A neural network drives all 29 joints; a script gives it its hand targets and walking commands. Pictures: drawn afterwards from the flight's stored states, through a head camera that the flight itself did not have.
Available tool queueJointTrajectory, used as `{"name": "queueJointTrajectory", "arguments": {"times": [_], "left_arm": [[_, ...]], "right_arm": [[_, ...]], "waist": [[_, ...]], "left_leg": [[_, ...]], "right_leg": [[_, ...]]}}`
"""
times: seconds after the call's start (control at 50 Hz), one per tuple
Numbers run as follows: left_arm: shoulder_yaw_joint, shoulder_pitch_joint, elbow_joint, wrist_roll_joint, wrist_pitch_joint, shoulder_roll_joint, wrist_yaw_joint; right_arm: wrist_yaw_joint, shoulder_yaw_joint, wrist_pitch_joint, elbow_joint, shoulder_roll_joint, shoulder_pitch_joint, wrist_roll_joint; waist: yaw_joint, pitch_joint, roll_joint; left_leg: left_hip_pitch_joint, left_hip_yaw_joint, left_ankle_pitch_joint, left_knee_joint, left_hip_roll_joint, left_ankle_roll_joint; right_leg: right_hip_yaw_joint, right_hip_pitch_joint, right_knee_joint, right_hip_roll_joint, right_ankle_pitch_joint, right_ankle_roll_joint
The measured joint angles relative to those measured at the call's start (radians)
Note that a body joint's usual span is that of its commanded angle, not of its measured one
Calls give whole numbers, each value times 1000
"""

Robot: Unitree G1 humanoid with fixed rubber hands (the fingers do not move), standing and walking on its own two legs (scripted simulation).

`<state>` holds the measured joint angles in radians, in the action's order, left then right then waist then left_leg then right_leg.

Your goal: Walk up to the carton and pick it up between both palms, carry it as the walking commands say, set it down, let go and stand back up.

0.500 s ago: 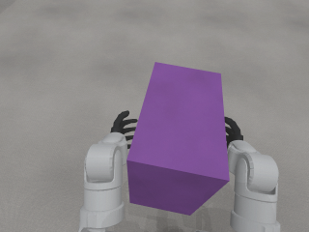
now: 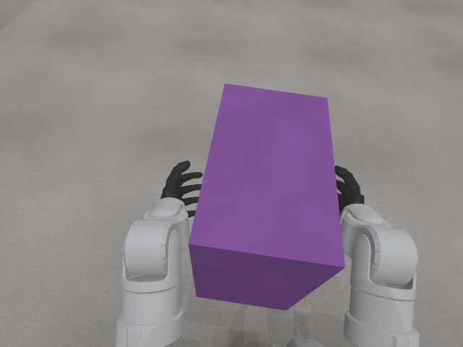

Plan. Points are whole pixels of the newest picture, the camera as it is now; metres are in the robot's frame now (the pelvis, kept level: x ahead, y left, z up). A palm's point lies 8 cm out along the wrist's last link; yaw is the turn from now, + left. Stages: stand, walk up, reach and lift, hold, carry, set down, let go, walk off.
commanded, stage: carry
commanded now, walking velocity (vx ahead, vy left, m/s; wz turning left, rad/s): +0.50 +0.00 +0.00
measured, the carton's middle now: (257, 204) +0.34 -0.01 +0.03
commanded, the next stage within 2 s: none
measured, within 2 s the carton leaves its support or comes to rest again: neither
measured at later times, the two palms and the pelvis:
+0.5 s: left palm (206, 118) +0.52 +0.09 +0.07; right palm (334, 129) +0.51 -0.17 +0.06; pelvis +0.22 -0.03 +0.00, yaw +1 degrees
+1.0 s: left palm (206, 47) +0.74 +0.11 +0.10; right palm (313, 58) +0.73 -0.16 +0.08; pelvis +0.44 -0.01 -0.01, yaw +0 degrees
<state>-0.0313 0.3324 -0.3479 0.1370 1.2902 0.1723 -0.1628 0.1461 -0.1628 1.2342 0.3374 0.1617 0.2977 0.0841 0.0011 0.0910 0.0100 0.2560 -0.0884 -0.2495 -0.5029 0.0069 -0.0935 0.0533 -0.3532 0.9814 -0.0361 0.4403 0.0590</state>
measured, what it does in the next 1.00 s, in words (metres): walks ahead: right foot, then left foot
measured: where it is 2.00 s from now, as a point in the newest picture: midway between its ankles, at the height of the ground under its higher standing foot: (236, 226)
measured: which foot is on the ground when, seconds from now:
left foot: down 0.00-0.28, up 0.30-0.54, down 0.56-1.00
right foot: up 0.00-0.24, down 0.26-0.60, up 0.62-0.94, down 0.96-1.00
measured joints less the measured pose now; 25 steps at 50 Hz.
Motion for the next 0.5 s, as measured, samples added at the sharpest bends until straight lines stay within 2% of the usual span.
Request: {"name": "queueJointTrajectory", "arguments": {"times": [0.18, 0.26, 0.32, 0.38, 0.44, 0.5], "left_arm": [[-5, 0, 11, 0, 7, 0, 2], [-17, 5, 33, 0, 20, 1, 9], [-25, 16, 82, 0, 7, 5, 17], [-27, 17, 97, 0, 8, 6, 19], [-29, 19, 97, 0, 8, 7, 19], [-28, 19, 96, 0, 8, 7, 19]], "right_arm": [[2, 0, 10, -10, 0, 0, 0], [10, 0, 29, -25, 0, 2, 1], [13, -1, 31, -40, -2, -4, 12], [16, -1, 35, -47, -3, -9, 13], [16, -1, 35, -47, -3, -8, 13], [16, -1, 36, -46, -3, -8, 13]], "waist": [[1, -45, 0], [2, -94, -4], [3, -90, 21], [2, -86, 13], [1, -76, 5], [0, -71, -4]], "left_leg": [[-179, -1, -101, 57, -12, 25], [-186, -3, -162, 44, -30, 45], [-75, -3, -199, -193, -16, 53], [75, -2, -227, -344, -24, 53], [196, -1, -228, -339, -16, 53], [254, 0, -191, -229, -11, 54]], "right_leg": [[8, -2, -223, 0, -114, 0], [25, 7, -424, 0, -200, -7], [38, 11, -425, 7, -182, -68], [35, 19, -448, -2, -160, -79], [35, 48, -478, -3, -144, -79], [36, 100, -484, -3, -105, -73]]}}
